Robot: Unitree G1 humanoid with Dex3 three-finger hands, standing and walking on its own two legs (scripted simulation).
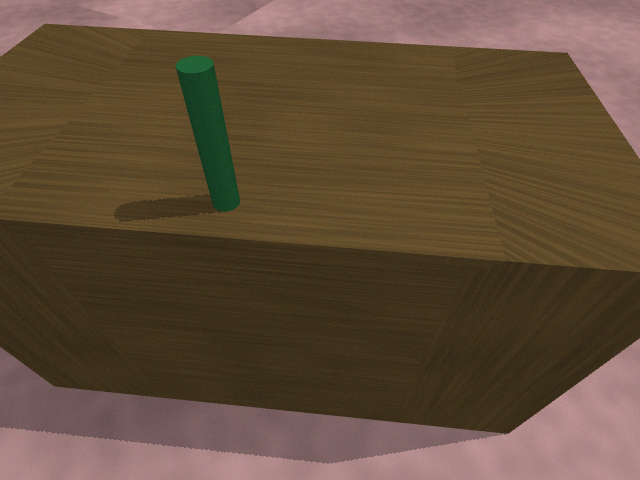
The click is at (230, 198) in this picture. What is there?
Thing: slim round
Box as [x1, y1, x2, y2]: [176, 56, 239, 211]
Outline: 186,57 179,60 176,63 176,69 213,206 218,210 231,210 238,205 239,197 213,63 211,59 204,56
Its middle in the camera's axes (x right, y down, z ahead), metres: -0.15 -0.14 +0.56
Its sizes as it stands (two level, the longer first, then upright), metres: 0.044 0.044 0.228
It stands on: a support 0.80 m high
